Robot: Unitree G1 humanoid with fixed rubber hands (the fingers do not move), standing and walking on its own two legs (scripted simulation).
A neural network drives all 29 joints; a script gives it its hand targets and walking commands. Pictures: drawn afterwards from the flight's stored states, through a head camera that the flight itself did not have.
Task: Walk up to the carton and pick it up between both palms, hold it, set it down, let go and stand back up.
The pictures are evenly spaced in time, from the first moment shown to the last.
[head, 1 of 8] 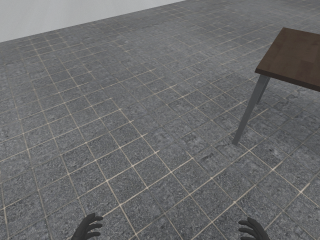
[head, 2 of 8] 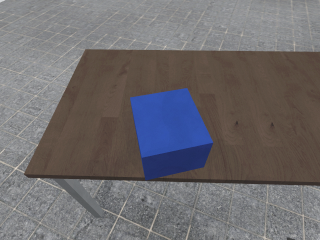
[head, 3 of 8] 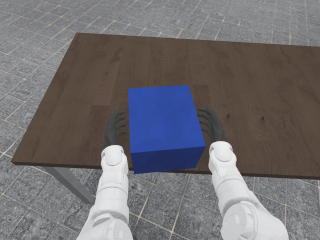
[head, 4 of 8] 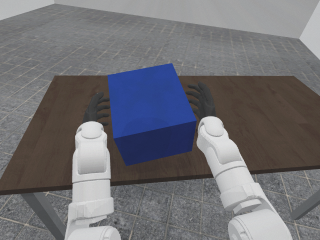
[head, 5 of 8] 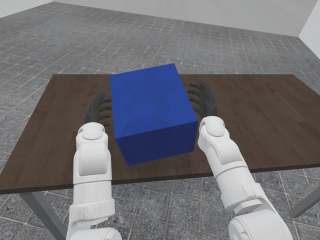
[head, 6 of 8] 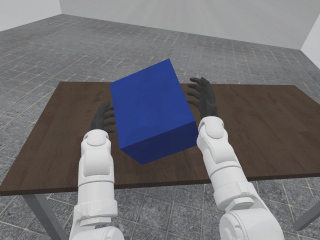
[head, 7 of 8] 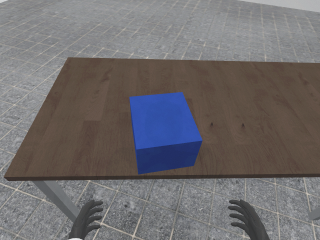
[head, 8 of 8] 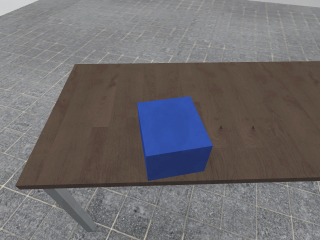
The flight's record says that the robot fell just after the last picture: no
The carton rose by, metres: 0.18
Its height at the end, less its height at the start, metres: +0.00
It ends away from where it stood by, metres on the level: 0.05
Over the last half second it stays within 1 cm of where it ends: yes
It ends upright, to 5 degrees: yes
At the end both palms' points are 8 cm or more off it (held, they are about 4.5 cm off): yes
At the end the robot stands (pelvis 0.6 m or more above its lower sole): yes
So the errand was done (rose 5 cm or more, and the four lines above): yes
